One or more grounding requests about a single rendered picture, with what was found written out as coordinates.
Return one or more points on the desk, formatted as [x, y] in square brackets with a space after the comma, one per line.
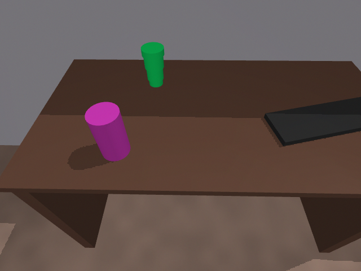
[202, 132]

